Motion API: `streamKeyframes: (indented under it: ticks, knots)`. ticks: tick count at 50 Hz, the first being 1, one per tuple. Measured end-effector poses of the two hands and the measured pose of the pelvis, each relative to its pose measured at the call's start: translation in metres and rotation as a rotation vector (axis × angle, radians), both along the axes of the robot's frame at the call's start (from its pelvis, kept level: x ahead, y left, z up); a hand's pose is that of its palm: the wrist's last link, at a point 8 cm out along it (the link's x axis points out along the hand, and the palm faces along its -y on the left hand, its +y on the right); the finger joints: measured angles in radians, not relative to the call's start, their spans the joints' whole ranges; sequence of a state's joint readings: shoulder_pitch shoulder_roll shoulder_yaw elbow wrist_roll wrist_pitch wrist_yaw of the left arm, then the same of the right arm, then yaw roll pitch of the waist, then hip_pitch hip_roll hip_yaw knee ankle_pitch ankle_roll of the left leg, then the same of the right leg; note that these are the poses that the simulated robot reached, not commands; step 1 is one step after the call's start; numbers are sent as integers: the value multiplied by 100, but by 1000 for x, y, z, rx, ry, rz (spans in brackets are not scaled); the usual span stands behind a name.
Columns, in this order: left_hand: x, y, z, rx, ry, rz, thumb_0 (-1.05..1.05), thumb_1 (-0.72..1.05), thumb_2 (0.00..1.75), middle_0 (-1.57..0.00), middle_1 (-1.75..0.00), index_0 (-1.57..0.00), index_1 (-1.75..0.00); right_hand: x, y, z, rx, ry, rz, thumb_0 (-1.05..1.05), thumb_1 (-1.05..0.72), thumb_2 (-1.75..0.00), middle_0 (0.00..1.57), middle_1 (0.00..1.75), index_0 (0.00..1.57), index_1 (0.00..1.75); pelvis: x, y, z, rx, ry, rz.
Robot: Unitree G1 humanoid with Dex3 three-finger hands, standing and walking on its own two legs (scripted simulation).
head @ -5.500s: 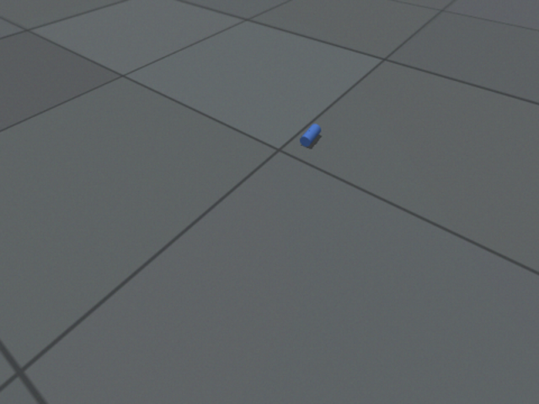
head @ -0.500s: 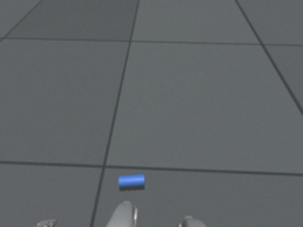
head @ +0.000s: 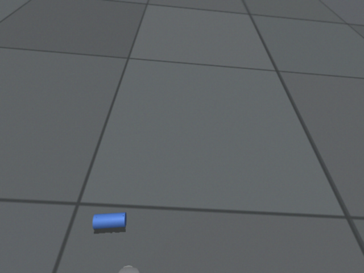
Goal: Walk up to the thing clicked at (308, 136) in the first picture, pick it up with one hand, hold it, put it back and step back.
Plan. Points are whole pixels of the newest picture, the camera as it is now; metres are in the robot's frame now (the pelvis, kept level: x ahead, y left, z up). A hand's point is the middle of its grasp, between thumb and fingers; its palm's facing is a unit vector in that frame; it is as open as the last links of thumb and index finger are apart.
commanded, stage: walk up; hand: left
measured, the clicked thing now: (110, 220) +0.48 +0.33 -0.70
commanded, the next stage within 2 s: stand in 1.96 s
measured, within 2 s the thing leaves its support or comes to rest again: neither
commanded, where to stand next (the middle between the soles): +0.11 +0.05 m, yaw +4 degrees
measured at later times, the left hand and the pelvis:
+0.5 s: hand out of the picture +0.01 +0.34 -0.12, palm faces +0.04 -0.85 -0.52, open 7.3 cm; pelvis +0.00 +0.02 +0.01, yaw +3 degrees
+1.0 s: hand out of the picture +0.10 +0.31 -0.12, palm faces +0.06 -0.94 -0.34, open 7.3 cm; pelvis +0.02 +0.05 +0.03, yaw +4 degrees
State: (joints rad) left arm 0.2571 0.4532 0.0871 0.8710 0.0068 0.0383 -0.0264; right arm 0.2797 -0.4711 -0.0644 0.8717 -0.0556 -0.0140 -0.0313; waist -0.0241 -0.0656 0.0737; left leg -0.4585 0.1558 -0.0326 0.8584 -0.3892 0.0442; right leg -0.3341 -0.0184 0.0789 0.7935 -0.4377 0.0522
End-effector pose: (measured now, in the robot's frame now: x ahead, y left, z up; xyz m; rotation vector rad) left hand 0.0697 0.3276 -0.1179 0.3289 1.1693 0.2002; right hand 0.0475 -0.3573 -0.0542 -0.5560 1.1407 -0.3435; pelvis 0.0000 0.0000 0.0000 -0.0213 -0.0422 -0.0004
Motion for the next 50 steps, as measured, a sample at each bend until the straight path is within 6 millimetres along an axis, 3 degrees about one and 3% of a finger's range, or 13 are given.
streamKeyframes:
  ticks: [3, 6, 9, 17, 23, 27, 32, 40, 50]
  knots:
    - [-20, -24, 5, 29, 10, 21, 0, 91, 89, -20, -30, -21, -30, 11, -15, -19, 42, -2, -12, 0, -90, -90, 20, 30, 21, 30, 0, -17, -2, -23, -15, 12]
    - [-36, -39, 21, 41, 30, 43, 0, 91, 89, -21, -30, -21, -30, 25, -12, -31, 116, -4, -5, 0, -91, -90, 20, 30, 20, 30, 2, -24, 7, -9, -10, 12]
    - [-47, -40, 38, 76, 40, 63, 0, 90, 89, -21, -30, -21, -30, 35, -2, -41, 184, 7, 16, 0, -91, -90, 20, 30, 20, 30, 3, -26, 14, 2, -5, 22]
    - [-69, -2, 64, 203, 80, 103, 0, 90, 89, -21, -30, -21, -30, 56, 33, -55, 270, 65, 68, 0, -91, -90, 20, 30, 20, 30, 3, -16, 17, 15, 21, 46]
    - [-74, 37, 47, 203, 97, 111, 0, 90, 89, -21, -30, -21, -30, 79, 64, -54, 250, 39, 104, 0, -91, -90, 20, 30, 20, 30, 0, 11, 7, 41, 24, 70]
    - [-63, 43, 35, 157, 109, 109, 0, 91, 89, -20, -30, -21, -30, 82, 84, -41, 248, -11, 111, 0, -91, -90, 20, 30, 21, 30, 2, 28, 11, 21, 12, 71]
    - [-33, 39, 30, 90, 38, 77, 0, 91, 89, -20, -30, -21, -30, 75, 93, -27, 234, -16, 86, 0, -90, -90, 20, 30, 21, 30, 8, 34, 18, 8, 12, 71]
    - [-5, 24, 24, 35, -34, 56, 0, 91, 89, -20, -30, -21, -30, 73, 97, -34, 234, -3, 55, 0, -91, -90, 20, 30, 20, 30, 10, 38, 16, -6, -10, 80]
    - [19, 27, 33, -15, -38, 66, 0, 91, 89, -21, -30, -21, -30, 58, 116, -26, 259, 68, 58, 0, -91, -90, 20, 30, 21, 30, 16, 46, 32, 6, -2, 77]
